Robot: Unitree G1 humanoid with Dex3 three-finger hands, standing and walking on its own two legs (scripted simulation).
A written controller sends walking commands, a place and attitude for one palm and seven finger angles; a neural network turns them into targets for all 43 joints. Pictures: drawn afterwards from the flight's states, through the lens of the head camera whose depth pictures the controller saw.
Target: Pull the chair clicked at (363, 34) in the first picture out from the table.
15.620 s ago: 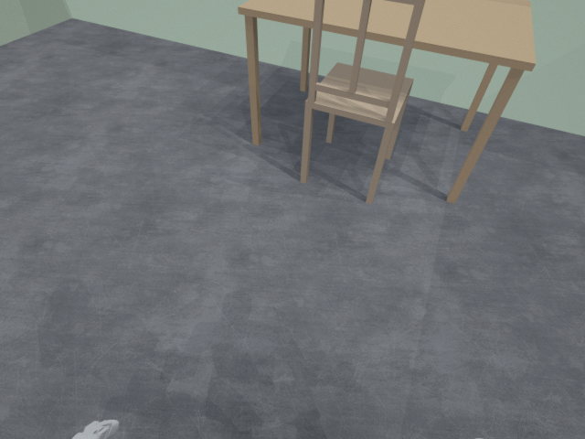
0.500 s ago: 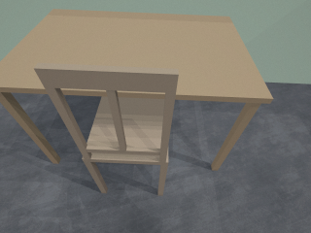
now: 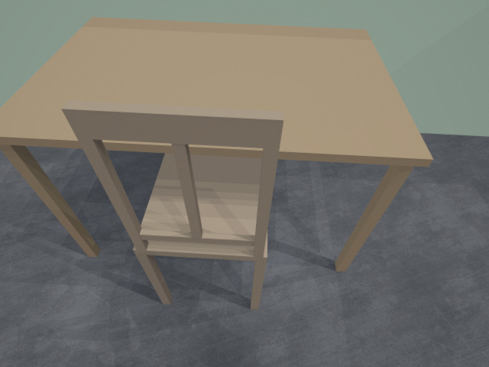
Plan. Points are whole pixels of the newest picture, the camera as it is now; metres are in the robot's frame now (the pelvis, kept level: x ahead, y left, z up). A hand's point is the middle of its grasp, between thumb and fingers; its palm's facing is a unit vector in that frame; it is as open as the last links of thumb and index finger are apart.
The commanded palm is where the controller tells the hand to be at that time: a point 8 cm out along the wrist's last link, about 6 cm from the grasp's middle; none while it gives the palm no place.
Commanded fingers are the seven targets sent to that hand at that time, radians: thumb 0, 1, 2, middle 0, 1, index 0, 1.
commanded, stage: look again from close up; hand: left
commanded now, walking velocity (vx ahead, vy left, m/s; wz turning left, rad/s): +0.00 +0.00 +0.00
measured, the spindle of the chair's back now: (190, 196) +0.47 +0.16 -0.05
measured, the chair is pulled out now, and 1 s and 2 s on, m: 0.00 0.00 0.00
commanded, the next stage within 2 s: raise the hand toward the chair's back in 0.64 s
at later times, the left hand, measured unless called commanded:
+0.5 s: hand out of the picture -0.02 +0.16 -0.18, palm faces +0.03 -0.98 -0.19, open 7.4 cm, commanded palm none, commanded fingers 0.00 0.90 0.90 -0.20 -0.30 -0.20 -0.30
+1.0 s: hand (153, 315) +0.19 +0.16 +0.00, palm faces +0.11 -0.99 -0.05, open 7.9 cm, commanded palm +0.10 +0.21 -0.07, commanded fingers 0.00 0.57 0.76 -0.17 -0.25 -0.17 -0.25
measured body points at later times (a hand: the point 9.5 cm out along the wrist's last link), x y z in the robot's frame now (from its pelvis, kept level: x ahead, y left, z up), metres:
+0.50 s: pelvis +0.00 -0.01 +0.00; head +0.01 -0.01 +0.45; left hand -0.02 +0.21 -0.16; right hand +0.01 -0.23 -0.16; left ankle +0.00 +0.10 -0.74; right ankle -0.07 -0.12 -0.74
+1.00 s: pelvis -0.04 -0.01 -0.03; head -0.03 -0.03 +0.42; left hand +0.18 +0.21 +0.00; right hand +0.12 -0.27 -0.12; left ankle +0.00 +0.10 -0.74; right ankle -0.07 -0.12 -0.74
